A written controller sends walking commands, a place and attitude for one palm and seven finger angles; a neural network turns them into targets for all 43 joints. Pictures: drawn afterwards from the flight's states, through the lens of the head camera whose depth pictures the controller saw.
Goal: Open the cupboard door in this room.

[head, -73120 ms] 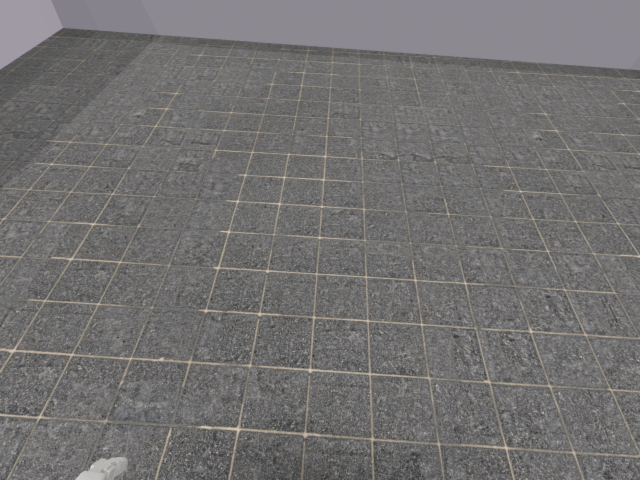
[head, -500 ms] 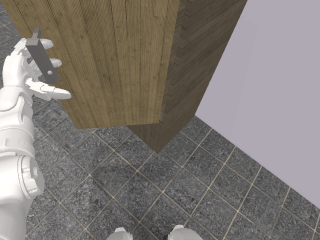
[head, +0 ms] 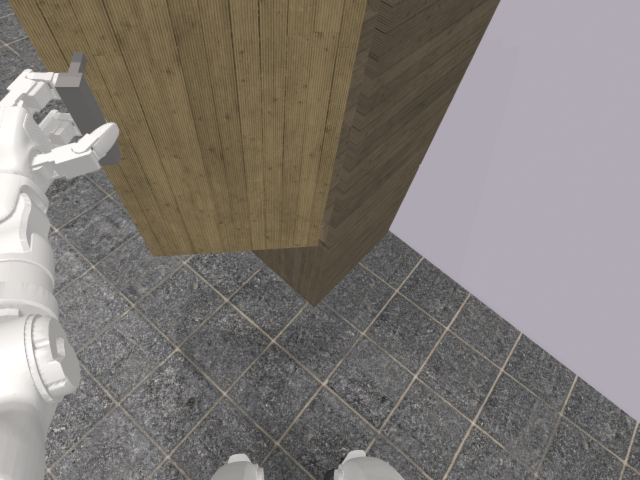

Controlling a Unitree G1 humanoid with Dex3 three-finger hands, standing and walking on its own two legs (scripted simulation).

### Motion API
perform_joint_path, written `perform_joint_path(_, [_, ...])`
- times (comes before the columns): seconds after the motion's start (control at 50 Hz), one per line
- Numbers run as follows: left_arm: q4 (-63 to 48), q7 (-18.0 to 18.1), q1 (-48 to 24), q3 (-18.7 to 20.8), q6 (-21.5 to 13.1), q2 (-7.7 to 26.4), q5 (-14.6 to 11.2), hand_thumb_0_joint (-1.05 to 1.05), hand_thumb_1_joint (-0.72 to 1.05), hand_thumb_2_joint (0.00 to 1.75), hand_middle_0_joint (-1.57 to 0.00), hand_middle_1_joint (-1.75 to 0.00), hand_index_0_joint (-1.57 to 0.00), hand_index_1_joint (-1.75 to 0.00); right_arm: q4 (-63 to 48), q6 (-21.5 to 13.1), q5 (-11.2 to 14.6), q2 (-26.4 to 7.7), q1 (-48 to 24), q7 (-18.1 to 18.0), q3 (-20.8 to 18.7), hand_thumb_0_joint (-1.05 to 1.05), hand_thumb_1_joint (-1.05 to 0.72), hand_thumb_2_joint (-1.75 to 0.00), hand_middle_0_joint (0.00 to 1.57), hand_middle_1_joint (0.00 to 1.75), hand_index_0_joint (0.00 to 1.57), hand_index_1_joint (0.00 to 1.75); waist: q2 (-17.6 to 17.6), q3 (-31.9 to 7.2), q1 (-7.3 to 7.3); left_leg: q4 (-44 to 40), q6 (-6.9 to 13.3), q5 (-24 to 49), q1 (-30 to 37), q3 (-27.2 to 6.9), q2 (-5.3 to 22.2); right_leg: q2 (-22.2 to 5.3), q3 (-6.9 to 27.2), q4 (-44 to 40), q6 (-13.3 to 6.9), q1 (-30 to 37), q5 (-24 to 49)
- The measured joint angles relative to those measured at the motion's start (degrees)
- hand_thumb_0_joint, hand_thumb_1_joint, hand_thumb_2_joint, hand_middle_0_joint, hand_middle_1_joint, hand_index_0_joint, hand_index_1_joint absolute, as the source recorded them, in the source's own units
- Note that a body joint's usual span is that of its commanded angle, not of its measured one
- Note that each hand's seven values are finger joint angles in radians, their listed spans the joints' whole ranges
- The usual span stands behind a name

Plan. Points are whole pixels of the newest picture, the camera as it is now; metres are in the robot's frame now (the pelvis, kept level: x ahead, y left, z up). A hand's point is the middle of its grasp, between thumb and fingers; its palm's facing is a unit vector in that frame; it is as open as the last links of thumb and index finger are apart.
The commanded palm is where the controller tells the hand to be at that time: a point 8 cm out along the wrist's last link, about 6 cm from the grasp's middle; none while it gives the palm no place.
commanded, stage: close the thumb around the handle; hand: left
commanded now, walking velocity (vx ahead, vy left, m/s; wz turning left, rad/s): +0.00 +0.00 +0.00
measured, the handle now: (94, 111) +0.54 +0.25 +0.10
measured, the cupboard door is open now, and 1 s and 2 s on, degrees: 50 75 97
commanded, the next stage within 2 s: pull the door open along its arc in 0.22 s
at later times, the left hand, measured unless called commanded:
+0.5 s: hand (92, 149) +0.48 +0.24 +0.11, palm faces +0.08 -1.00 +0.01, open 7.3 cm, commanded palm +0.43 +0.28 +0.10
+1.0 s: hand (129, 249) +0.35 +0.18 +0.11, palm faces +0.24 -0.97 +0.07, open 7.1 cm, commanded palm +0.29 +0.24 +0.10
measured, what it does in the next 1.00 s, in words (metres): stands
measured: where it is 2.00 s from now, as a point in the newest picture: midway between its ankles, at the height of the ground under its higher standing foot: outside the picture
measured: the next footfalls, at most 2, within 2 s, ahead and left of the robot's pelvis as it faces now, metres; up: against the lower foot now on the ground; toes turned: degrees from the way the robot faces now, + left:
none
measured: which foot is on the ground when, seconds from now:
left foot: down 0.00-1.00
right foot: down 0.00-1.00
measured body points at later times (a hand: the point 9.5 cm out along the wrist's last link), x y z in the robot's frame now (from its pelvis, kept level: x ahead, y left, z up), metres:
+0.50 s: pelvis +0.00 +0.00 +0.00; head +0.09 +0.03 +0.44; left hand +0.47 +0.29 +0.11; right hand +0.01 -0.26 -0.11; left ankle +0.00 +0.09 -0.70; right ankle +0.00 -0.12 -0.70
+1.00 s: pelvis +0.01 -0.01 +0.01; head +0.04 -0.01 +0.46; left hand +0.33 +0.23 +0.11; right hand +0.17 -0.24 -0.07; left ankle +0.00 +0.09 -0.70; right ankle +0.00 -0.12 -0.70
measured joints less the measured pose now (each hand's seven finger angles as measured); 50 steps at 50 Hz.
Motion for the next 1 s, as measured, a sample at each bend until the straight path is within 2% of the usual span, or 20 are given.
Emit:
perform_joint_path(0.06, [0.1, -1.1, -0.3, -1.0, 0.4, -0.4, -0.3, -0.01, 0.47, 0.72, -0.36, -1.3, -0.36, -1.3, 0.2, 0.2, 0.1, -0.1, -0.1, -0.1, 0.0, 0.0, -0.9, -0.9, 0.21, 0.3, 0.2, 0.3, 0.0, -0.1, 0.15, 0.1, 0.1, -0.1, 0.0, -0.2, -0.1, -0.1, -0.2, 0.0, 0.1, 0.2, -0.1])
perform_joint_path(0.34, [-0.8, 2.3, 0.1, -1.4, 1.0, -2.6, 0.2, -0.01, 0.53, 0.75, -0.27, -1.3, -0.27, -1.31, -0.2, -0.1, -0.1, 0.4, -0.6, 0.5, -0.1, 0.0, -0.9, -0.9, 0.21, 0.3, 0.2, 0.29, 0.3, -0.3, 0.28, 0.4, 0.3, 0.1, 0.0, 0.1, -0.5, -0.5, 0.1, 0.5, 0.3, 0.0, 0.0])
perform_joint_path(0.46, [-1.9, 2.4, 1.8, -0.6, 0.8, -2.5, 0.2, -0.01, 0.54, 0.74, -0.26, -1.3, -0.25, -1.31, -0.6, 0.1, 0.0, 0.5, -0.4, 0.5, 0.0, 0.0, -0.9, -0.9, 0.21, 0.3, 0.2, 0.3, 0.4, -0.4, 0.12, 0.2, 0.3, 0.1, 0.5, 0.6, -0.2, -0.3, 0.6, 0.6, 0.3, 0.2, 0.1])
perform_joint_path(0.58, [-8.7, 1.4, 8.7, -0.7, 1.5, -4.5, -1.9, -0.01, 0.57, 0.73, -0.26, -1.31, -0.24, -1.31, -1.4, 0.6, 0.6, 0.4, 0.5, 0.7, -0.5, 0.0, -0.9, -0.9, 0.21, 0.3, 0.2, 0.29, 0.6, -1.2, 0.95, -1.2, 0.3, 0.0, 2.7, 1.6, 0.1, 0.1, 1.6, -0.5, 0.3, 1.9, 0.2])
perform_joint_path(0.78, [-29.9, 1.7, 27.8, -3.7, 5.0, -11.9, -6.7, -0.01, 0.6, 0.72, -0.26, -1.29, -0.23, -1.28, -4.7, -0.2, 1.9, 0.6, -1.5, 1.4, -1.3, 0.0, -0.9, -0.9, 0.21, 0.3, 0.2, 0.29, 1.2, -2.2, 3.35, -4.6, 0.2, 0.3, 9.0, 2.8, -0.1, 0.0, 2.9, -2.8, 0.3, 7.2, 0.3])
perform_joint_path(0.86, [-39.8, 5.7, 35.0, -6.4, 7.3, -16.4, -7.6, -0.01, 0.6, 0.73, -0.26, -1.27, -0.24, -1.25, -5.7, -1.6, 1.9, 1.2, -4.1, 1.6, -1.4, 0.0, -0.9, -0.9, 0.21, 0.3, 0.2, 0.29, 1.1, -2.3, 4.92, -5.8, 0.0, 0.6, 11.1, 2.9, -0.4, -0.3, 3.1, -3.1, 0.2, 8.9, 0.2])
perform_joint_path(0.92, [-46.3, 12.0, 38.8, -8.5, 9.2, -20.7, -7.1, 0.0, 0.6, 0.74, -0.26, -1.25, -0.25, -1.24, -6.1, -2.8, 1.6, 1.8, -6.6, 2.0, -1.5, 0.0, -0.9, -0.9, 0.2, 0.3, 0.2, 0.29, 1.1, -1.9, 6.05, -6.3, -0.2, 1.0, 12.2, 2.7, -0.7, -0.6, 2.8, -3.1, 0.0, 10.0, 0.1])
perform_joint_path(1.0, [-53.9, 21.5, 43.5, -12.3, 11.0, -25.9, -4.5, 0.0, 0.6, 0.75, -0.26, -1.23, -0.26, -1.22, -6.3, -3.7, 0.7, 2.8, -10.0, 2.7, -1.4, 0.0, -0.9, -0.9, 0.2, 0.3, 0.2, 0.29, 1.1, -1.7, 7.06, -6.9, -0.6, 1.5, 13.4, 2.2, -1.0, -0.8, 2.3, -2.9, -0.4, 11.0, -0.1])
